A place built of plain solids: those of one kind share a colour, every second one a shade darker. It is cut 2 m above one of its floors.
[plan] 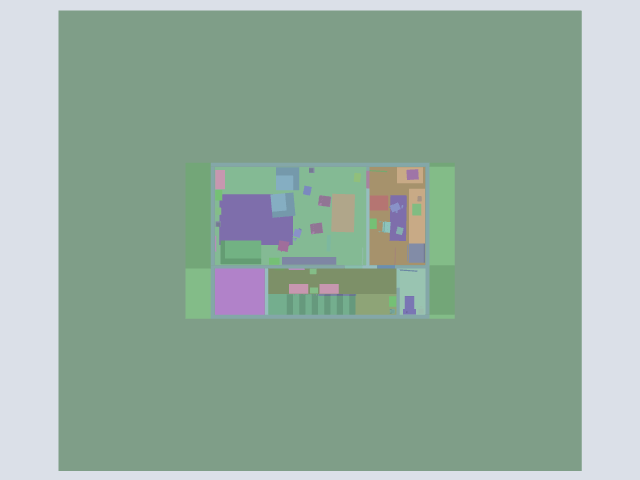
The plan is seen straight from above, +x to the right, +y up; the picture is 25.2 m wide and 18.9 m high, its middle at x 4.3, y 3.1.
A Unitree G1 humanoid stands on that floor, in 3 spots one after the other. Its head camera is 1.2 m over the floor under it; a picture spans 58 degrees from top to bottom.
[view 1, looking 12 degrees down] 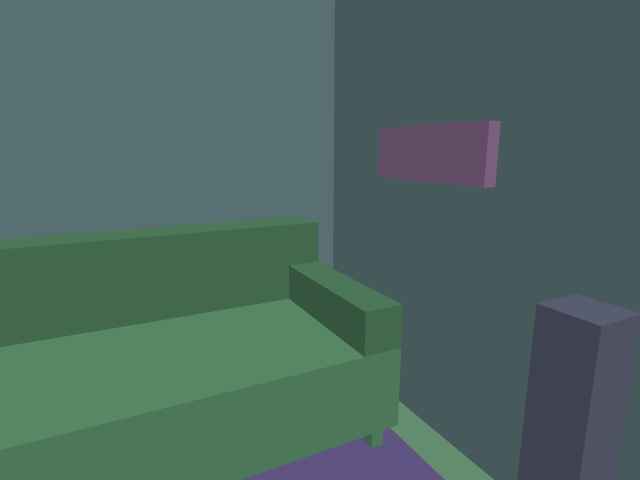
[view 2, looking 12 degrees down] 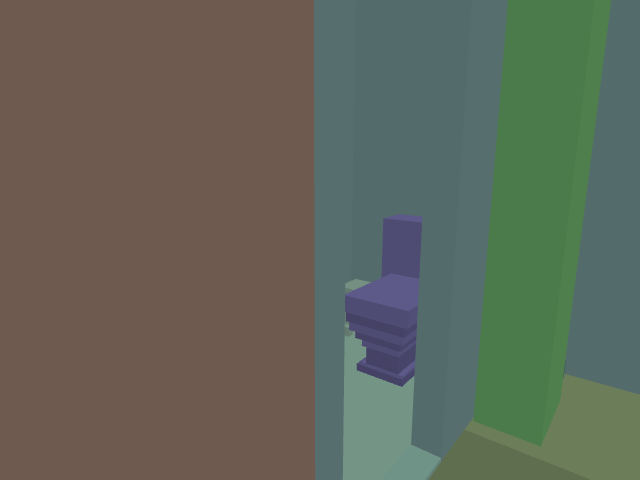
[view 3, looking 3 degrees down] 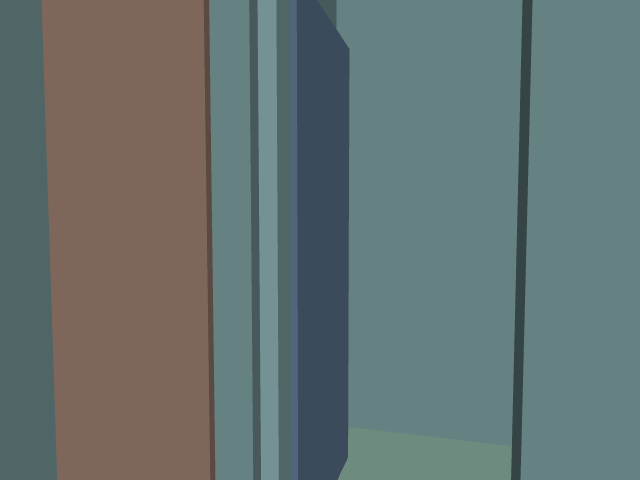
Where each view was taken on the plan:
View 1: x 1.38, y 4.33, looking -117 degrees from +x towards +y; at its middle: wall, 2.54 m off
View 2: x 6.78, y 2.67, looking -52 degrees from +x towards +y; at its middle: wall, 0.79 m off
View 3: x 6.06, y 1.48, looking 14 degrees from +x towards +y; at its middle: leaf_wc_door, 1.67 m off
